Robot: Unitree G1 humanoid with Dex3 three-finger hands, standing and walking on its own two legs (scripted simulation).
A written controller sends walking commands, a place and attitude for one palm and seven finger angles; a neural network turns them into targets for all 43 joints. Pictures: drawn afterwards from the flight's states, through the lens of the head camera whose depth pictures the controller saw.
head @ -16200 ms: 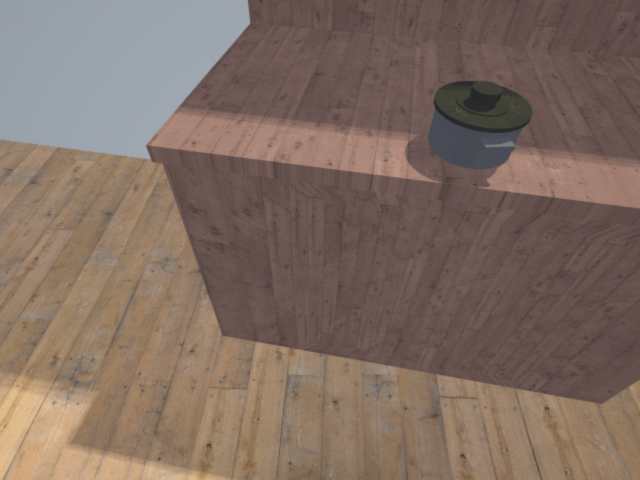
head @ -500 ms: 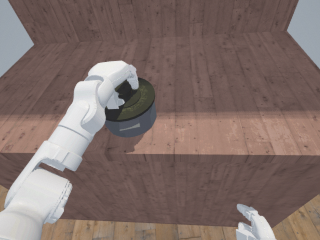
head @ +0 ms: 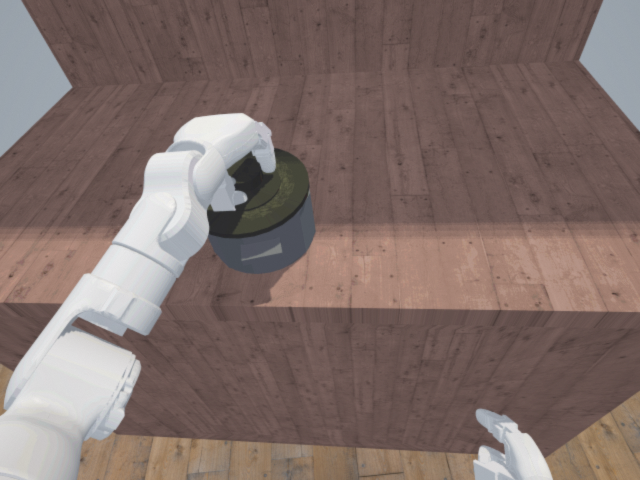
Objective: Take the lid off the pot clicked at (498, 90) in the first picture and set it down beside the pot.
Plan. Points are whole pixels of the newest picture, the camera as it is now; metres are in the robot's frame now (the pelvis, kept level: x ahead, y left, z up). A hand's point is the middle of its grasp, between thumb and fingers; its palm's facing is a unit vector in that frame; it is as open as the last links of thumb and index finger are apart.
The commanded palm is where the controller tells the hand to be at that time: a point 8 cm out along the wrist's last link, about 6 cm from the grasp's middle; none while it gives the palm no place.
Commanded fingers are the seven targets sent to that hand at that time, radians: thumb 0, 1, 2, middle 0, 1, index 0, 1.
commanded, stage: lift the lid straight up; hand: left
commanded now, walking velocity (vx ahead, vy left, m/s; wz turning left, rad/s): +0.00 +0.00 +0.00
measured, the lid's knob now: (242, 174) +0.46 +0.11 +0.16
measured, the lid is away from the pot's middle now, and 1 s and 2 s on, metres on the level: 0.01 0.02 0.02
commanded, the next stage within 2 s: move the lid sideways beside the pot in 1.72 s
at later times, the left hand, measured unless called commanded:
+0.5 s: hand (235, 146) +0.43 +0.10 +0.22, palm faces -0.15 -0.02 -0.99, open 8.0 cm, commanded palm +0.41 +0.11 +0.30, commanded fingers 0.00 0.52 1.18 -0.86 -0.87 -0.87 -0.88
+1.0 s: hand (235, 111) +0.44 +0.09 +0.26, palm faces -0.09 -0.01 -1.00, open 8.0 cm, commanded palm +0.41 +0.11 +0.34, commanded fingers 0.00 0.52 1.18 -0.86 -0.87 -0.87 -0.88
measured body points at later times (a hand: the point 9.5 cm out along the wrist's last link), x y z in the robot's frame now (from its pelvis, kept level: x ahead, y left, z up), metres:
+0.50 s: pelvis -0.01 +0.00 +0.00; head +0.00 -0.04 +0.45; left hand +0.43 +0.10 +0.28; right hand +0.16 -0.23 -0.12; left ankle +0.02 +0.09 -0.74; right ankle -0.02 -0.11 -0.74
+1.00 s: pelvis -0.01 +0.00 +0.00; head +0.00 -0.05 +0.45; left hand +0.43 +0.09 +0.32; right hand +0.16 -0.23 -0.11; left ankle +0.02 +0.09 -0.74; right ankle -0.02 -0.11 -0.74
